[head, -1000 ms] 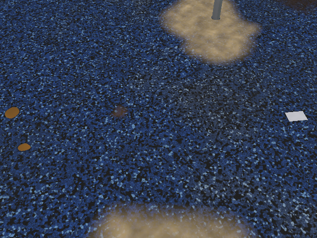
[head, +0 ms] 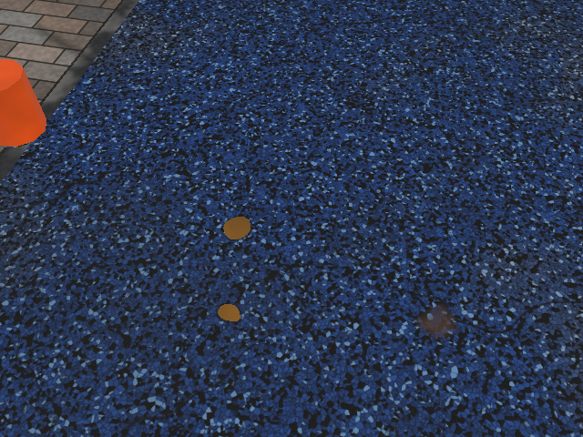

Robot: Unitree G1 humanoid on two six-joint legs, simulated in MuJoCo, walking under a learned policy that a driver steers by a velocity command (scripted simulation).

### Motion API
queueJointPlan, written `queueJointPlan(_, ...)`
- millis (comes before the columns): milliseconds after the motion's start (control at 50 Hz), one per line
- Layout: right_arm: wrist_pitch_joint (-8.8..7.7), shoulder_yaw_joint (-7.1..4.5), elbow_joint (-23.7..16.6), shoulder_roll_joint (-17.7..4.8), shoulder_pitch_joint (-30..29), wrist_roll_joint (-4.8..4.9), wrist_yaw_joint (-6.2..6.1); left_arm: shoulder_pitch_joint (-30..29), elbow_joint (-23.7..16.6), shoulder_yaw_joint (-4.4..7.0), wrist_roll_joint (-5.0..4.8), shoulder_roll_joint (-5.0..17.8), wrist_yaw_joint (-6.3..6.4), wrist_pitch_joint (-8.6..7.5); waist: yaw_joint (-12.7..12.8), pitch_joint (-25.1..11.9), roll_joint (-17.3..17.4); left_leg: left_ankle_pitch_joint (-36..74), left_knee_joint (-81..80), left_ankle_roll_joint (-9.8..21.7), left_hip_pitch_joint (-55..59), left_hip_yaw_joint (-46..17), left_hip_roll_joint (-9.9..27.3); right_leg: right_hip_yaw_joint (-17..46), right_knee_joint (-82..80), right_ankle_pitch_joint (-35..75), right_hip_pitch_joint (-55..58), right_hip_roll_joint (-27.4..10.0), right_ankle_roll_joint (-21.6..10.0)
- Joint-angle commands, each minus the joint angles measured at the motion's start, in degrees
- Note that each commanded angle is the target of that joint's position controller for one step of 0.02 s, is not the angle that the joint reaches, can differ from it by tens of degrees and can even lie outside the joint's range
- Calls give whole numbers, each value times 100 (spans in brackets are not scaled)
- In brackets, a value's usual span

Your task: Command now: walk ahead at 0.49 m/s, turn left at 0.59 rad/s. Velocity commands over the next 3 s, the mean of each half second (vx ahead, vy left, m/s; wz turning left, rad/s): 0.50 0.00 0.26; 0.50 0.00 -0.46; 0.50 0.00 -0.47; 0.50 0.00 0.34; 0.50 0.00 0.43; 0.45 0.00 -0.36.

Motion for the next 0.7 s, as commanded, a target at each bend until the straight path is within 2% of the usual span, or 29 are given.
queueJointPlan(20,29,-81,-486,-194,161,27,30,194,-117,137,-3,489,-26,-79,11,-270,-621,324,-33,-11,-1056,-163,704,1518,-1519,144,970,-1647,-984)
queueJointPlan(60,91,-60,-684,-141,-104,-14,25,240,-15,201,-46,649,-38,-121,1,-91,-527,518,-382,-47,-1336,-146,804,1158,-1699,505,880,-1726,-1081)
queueJointPlan(100,92,-55,-840,-179,-345,-53,40,314,48,254,-34,797,-26,-106,34,-60,-445,968,-806,-104,-1605,-161,842,819,-1745,808,1030,-1769,-1115)
queueJointPlan(140,52,-43,-941,-196,-589,-34,105,338,74,276,-30,888,-12,-65,103,-45,-444,1585,-1418,-104,-1643,-77,826,399,-1716,1037,1189,-1681,-1019)
queueJointPlan(180,-3,-1,-1071,-134,-1020,-47,187,459,117,273,-51,943,-2,-17,274,25,-407,2088,-2149,-70,-1456,142,744,41,-1647,1110,1228,-1570,-908)
queueJointPlan(240,-33,64,-1284,-46,-1587,-45,277,843,275,266,-150,1048,-31,63,489,186,-390,2033,-2957,-1,-1158,444,567,-67,-1589,841,1382,-1613,-861)
queueJointPlan(280,-54,60,-1443,-127,-1836,-44,317,1027,418,270,-246,1150,-53,150,472,337,-454,1531,-3330,96,-1150,564,485,115,-1457,888,1694,-1793,-863)
queueJointPlan(320,-103,-12,-1471,-323,-1706,-69,335,1016,485,273,-296,1262,-52,244,251,250,-627,1027,-3723,233,-725,724,293,237,-1021,1669,1953,-1905,-789)
queueJointPlan(340,-134,-114,-1327,-495,-1164,-96,322,901,500,260,-303,1306,-47,284,-138,-71,-653,1201,-4075,328,149,883,78,105,-339,2545,1884,-1768,-664)
queueJointPlan(360,-138,-292,-1012,-821,-206,-123,270,950,519,190,-265,1154,-36,290,-581,-681,-566,1459,-4113,457,1611,956,-85,-111,803,3024,1427,-1463,-487)
queueJointPlan(380,-108,-469,-834,-1391,914,-195,151,940,341,28,-94,781,-41,248,-1001,-1615,146,1792,-3945,849,3500,-423,1162,-284,2806,1296,60,-1080,-184)
queueJointPlan(400,-98,-477,-867,-1773,933,-270,127,1557,252,-144,-126,118,-84,124,-490,-2363,1463,984,-4761,1627,4733,-3093,2508,275,4629,-2556,-1834,-121,96)
queueJointPlan(420,-150,-348,-890,-1196,946,-271,155,1188,358,31,-339,793,-85,51,-779,-2197,695,828,-5116,1480,4334,-3212,2461,1105,5275,-2540,-2266,-262,47)
queueJointPlan(440,-180,-260,-839,-954,621,-226,173,831,188,99,-431,892,-83,50,-618,-1377,640,1158,-5148,1246,3714,-2190,2278,1008,5290,-2052,-2628,-518,-4)
queueJointPlan(460,-205,-190,-845,-717,182,-181,198,653,170,96,-344,815,-44,85,-406,-1005,351,1496,-5284,1085,3010,-1506,2010,915,4995,-1546,-2455,-775,18)
queueJointPlan(480,-239,-153,-842,-526,-157,-175,221,623,186,135,-249,775,-18,152,-204,-711,405,1628,-5503,966,2433,-963,1769,907,4704,-1162,-2213,-941,48)
queueJointPlan(500,-295,-124,-825,-379,-363,-203,226,807,250,155,-250,698,-17,254,-15,-605,498,1680,-5740,890,2040,-569,1618,953,4583,-861,-1853,-1052,68)
queueJointPlan(540,-406,-151,-699,-345,-460,-248,200,931,290,138,-275,451,-23,402,138,-448,335,2081,-6053,913,1726,-88,1549,942,4476,-535,-1674,-1029,114)
queueJointPlan(580,-446,-191,-560,-404,-403,-283,133,752,208,147,-254,366,-7,474,160,-212,212,2373,-6197,878,1710,361,1518,1037,4202,-176,-1950,-1005,151)
queueJointPlan(640,-417,-227,-377,-471,-230,-289,30,347,42,146,-207,299,-37,480,75,32,157,2384,-6296,809,1933,841,1480,1091,3347,528,-2330,-924,181)
queueJointPlan(700,-374,-278,-276,-643,-152,-253,-33,-193,-155,90,-158,197,-154,454,-93,229,94,2319,-6367,723,2085,1253,1495,758,2385,1099,-2282,-870,127)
